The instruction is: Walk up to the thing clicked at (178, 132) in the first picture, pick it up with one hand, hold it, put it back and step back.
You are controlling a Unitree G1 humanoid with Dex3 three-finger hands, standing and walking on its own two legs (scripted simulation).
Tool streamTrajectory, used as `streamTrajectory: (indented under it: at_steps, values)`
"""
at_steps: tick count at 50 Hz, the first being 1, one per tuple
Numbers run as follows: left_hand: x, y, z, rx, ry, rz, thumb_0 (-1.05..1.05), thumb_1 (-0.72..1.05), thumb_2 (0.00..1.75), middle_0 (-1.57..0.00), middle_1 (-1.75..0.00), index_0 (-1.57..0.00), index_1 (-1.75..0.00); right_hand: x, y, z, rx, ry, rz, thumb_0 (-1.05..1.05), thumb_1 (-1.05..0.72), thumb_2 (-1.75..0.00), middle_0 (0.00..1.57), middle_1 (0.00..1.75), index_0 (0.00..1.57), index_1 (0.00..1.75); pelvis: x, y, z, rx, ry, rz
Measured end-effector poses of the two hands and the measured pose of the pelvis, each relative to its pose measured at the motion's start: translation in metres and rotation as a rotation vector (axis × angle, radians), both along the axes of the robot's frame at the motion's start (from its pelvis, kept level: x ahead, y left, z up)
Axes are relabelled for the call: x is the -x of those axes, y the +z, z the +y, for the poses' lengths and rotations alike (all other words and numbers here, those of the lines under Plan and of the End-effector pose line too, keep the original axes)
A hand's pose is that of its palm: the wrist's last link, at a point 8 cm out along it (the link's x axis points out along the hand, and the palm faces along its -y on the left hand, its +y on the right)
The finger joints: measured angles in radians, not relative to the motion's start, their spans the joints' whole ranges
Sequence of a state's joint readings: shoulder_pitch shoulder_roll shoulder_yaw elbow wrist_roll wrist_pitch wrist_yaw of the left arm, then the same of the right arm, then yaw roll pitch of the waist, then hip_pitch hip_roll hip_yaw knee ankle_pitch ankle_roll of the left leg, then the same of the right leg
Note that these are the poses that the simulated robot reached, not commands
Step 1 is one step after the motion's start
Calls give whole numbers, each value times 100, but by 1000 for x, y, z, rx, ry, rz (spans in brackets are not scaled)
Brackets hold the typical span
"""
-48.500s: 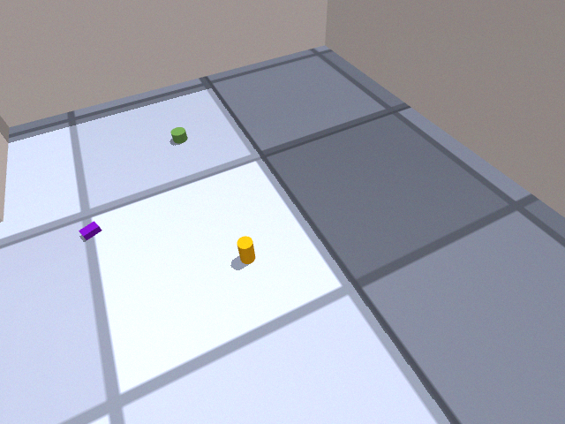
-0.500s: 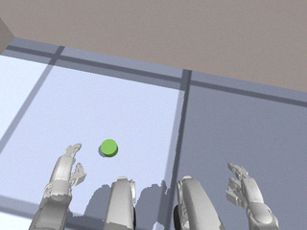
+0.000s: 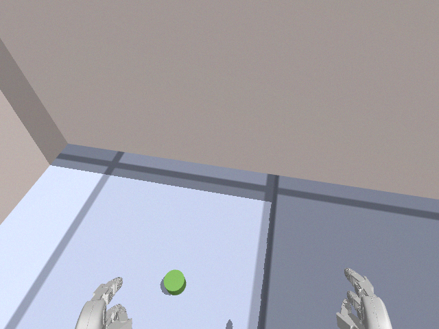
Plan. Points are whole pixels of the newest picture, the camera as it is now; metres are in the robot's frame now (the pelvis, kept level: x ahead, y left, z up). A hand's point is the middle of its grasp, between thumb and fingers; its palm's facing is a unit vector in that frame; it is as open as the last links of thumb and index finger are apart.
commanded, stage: home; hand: left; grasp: from above
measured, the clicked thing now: (175, 282) +0.44 +0.20 -0.68
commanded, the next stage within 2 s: stand in 2.00 s
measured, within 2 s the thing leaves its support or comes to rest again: neither
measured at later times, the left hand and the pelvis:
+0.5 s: hand out of the picture +0.16 +0.17 -0.04, palm faces +0.05 -0.98 -0.21, open 7.4 cm; pelvis +0.00 -0.01 +0.00, yaw +1 degrees
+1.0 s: hand out of the picture +0.15 +0.17 -0.04, palm faces +0.04 -0.98 -0.21, open 7.4 cm; pelvis -0.01 -0.01 +0.00, yaw +0 degrees
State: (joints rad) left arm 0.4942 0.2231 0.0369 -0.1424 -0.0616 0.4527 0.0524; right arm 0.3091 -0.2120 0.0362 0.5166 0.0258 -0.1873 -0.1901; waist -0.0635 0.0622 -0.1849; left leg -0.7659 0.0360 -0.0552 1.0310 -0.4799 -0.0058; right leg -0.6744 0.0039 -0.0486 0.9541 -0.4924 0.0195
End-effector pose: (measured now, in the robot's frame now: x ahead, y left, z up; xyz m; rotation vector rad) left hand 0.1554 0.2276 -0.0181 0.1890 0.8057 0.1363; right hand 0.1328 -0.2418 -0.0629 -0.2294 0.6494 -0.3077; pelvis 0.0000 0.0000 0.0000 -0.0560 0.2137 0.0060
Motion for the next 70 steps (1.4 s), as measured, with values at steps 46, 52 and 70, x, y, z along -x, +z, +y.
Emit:
streamTrajectory:
  at_steps: [46,52,70]
  values:
    - [19,4,-9,11,-5,8,1,90,90,-20,-30,-20,-30,-4,9,-9,13,43,-66,1,-90,-90,20,30,21,30,8,4,-9,-16,5,-50]
    - [19,4,-8,11,-4,9,1,90,90,-20,-30,-20,-30,-8,11,-7,15,49,-78,1,-90,-90,20,30,21,30,8,4,-9,-15,5,-50]
    - [14,4,-5,9,-7,7,1,90,90,-20,-30,-20,-30,-11,9,-2,10,50,-67,1,-90,-90,20,30,21,30,3,4,-5,-13,5,-43]
